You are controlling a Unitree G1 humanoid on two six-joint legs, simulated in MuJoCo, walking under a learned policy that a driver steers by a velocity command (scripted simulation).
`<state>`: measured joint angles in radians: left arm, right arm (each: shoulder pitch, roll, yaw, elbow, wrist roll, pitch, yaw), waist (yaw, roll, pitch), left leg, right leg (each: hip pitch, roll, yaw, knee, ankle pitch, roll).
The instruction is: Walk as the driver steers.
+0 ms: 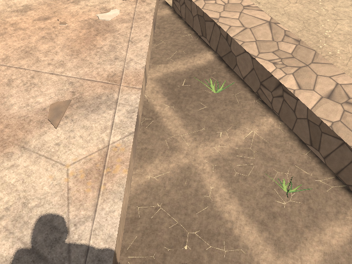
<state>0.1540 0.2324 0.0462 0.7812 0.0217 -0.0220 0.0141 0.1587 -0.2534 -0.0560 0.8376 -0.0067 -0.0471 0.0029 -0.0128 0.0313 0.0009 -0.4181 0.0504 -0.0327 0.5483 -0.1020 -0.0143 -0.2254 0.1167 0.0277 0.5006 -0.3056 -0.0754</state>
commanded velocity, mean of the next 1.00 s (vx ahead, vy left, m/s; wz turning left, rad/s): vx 0.01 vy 0.00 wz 0.46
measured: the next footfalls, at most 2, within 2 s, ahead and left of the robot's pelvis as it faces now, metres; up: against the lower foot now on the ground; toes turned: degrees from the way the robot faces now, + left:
right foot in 0.30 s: +0.07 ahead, -0.14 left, +0.00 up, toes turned +13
left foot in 0.76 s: -0.01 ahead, +0.10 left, +0.00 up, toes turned +29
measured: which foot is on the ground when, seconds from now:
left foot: down 0.00-0.30, up 0.32-0.74, down 0.76-1.00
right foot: down 0.00-0.02, up 0.04-0.28, down 0.30-0.76, up 0.78-1.00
